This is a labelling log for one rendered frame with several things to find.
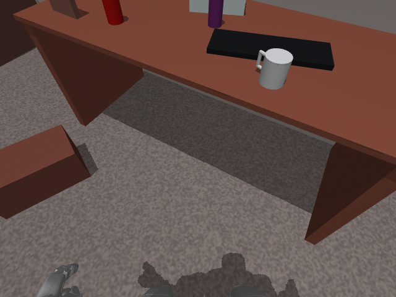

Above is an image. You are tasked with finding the desk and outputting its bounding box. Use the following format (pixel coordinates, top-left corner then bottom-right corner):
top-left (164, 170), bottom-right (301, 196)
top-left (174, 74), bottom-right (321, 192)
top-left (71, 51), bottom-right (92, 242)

top-left (13, 0), bottom-right (396, 245)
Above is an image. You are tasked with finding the left robot hand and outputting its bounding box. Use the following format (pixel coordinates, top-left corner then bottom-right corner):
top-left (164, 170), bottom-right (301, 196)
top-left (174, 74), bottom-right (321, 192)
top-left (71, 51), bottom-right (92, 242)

top-left (37, 264), bottom-right (83, 297)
